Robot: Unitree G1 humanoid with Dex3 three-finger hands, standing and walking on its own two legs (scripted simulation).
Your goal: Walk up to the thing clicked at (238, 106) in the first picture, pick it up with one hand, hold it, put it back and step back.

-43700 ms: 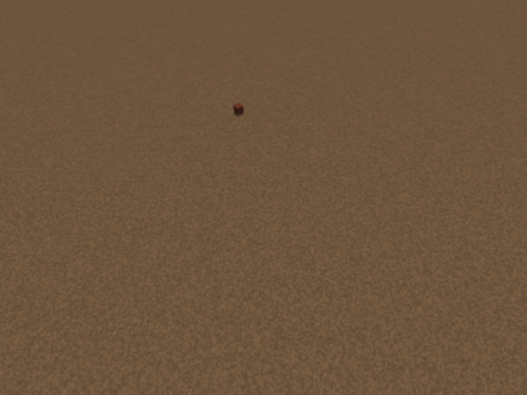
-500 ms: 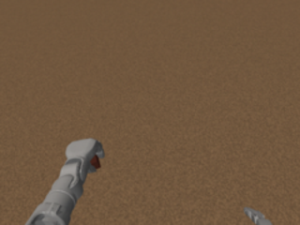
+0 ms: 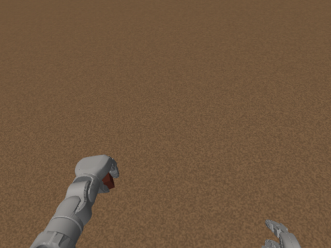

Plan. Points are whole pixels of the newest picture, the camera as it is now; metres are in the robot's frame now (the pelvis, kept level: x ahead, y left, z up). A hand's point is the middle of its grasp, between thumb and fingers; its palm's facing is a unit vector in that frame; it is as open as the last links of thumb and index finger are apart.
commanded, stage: hold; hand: left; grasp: from above
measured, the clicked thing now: (103, 180) +0.32 +0.22 -0.08
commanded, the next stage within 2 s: crouch in 1.06 s
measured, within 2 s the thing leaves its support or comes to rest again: neither
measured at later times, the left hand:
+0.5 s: hand (100, 182) +0.29 +0.21 -0.03, palm faces -0.42 -0.08 -0.90, open 6.3 cm
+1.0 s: hand (100, 181) +0.30 +0.21 -0.03, palm faces -0.43 -0.07 -0.90, open 6.4 cm
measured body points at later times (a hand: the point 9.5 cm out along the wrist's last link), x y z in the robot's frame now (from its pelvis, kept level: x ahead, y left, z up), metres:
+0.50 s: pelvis +0.00 +0.00 +0.01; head +0.01 -0.03 +0.46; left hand +0.31 +0.21 +0.02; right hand +0.15 -0.25 -0.11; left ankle +0.01 +0.12 -0.73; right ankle +0.02 -0.13 -0.73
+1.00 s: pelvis +0.00 +0.00 +0.01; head +0.02 -0.03 +0.46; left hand +0.31 +0.21 +0.02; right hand +0.15 -0.26 -0.11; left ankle +0.01 +0.12 -0.73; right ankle +0.02 -0.13 -0.73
